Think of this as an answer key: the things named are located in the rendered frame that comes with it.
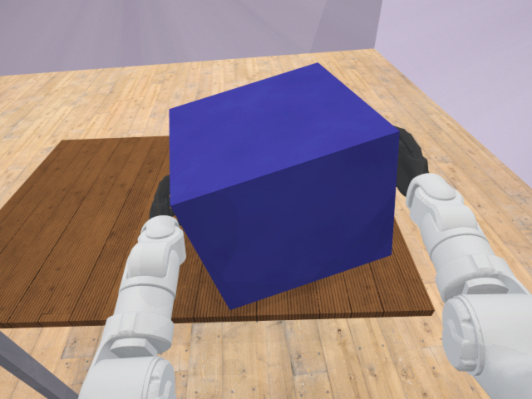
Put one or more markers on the carton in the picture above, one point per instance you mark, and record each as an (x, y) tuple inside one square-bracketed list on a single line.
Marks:
[(282, 182)]

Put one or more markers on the left robot forearm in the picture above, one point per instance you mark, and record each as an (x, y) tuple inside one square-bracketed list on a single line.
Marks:
[(141, 325)]

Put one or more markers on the right robot forearm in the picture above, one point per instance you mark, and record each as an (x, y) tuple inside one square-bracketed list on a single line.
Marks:
[(462, 256)]

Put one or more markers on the robot right hand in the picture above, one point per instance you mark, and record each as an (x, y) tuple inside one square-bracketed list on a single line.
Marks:
[(411, 162)]

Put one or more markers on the robot left upper arm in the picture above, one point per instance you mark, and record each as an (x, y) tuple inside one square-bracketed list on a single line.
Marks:
[(131, 378)]

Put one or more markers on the robot right upper arm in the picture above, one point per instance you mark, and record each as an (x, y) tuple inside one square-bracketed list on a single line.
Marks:
[(489, 336)]

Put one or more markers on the robot left hand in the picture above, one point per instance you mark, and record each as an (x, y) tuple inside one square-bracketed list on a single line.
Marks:
[(161, 202)]

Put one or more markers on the table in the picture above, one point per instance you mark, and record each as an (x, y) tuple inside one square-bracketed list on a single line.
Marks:
[(67, 232)]

